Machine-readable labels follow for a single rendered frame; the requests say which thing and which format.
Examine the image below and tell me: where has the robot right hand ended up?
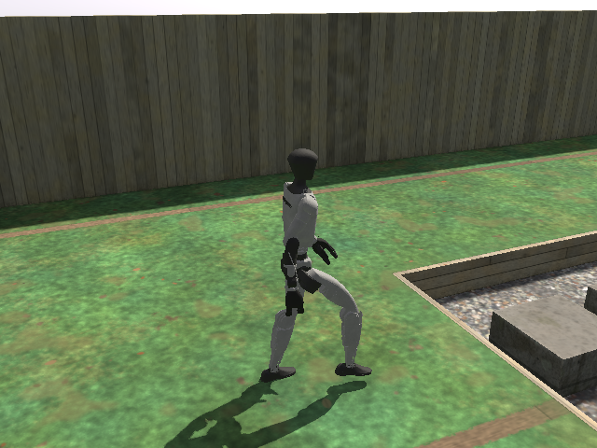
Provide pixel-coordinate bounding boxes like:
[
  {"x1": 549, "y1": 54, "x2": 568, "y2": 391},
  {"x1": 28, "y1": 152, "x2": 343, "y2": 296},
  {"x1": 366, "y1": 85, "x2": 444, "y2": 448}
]
[{"x1": 285, "y1": 290, "x2": 304, "y2": 316}]

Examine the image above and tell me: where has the robot right upper arm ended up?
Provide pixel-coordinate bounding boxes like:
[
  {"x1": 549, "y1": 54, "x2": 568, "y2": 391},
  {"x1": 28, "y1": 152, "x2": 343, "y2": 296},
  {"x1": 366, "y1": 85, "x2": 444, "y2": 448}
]
[{"x1": 283, "y1": 194, "x2": 318, "y2": 246}]

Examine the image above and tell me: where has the robot left upper arm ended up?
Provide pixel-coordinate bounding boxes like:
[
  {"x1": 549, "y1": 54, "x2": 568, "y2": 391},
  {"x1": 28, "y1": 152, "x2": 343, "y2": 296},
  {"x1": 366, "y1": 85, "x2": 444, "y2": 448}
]
[{"x1": 282, "y1": 182, "x2": 293, "y2": 221}]

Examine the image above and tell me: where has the robot left thigh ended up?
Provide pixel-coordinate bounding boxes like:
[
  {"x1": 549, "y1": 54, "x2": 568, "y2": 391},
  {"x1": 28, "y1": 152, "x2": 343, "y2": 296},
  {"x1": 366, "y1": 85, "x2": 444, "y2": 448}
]
[{"x1": 275, "y1": 259, "x2": 305, "y2": 329}]

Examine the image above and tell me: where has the robot left hand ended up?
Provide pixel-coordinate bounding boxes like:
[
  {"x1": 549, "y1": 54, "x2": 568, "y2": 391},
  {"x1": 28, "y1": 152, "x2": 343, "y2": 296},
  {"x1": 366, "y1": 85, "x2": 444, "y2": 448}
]
[{"x1": 312, "y1": 236, "x2": 338, "y2": 265}]

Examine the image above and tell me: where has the robot right shin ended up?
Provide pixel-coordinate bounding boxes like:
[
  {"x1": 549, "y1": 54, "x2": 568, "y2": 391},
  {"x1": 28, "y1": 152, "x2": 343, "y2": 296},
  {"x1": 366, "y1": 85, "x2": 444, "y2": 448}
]
[{"x1": 341, "y1": 311, "x2": 363, "y2": 368}]

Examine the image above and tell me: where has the robot right forearm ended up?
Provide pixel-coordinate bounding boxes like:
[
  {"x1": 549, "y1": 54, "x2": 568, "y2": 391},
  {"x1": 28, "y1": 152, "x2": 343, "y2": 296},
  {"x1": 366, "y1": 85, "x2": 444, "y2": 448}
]
[{"x1": 283, "y1": 237, "x2": 299, "y2": 291}]

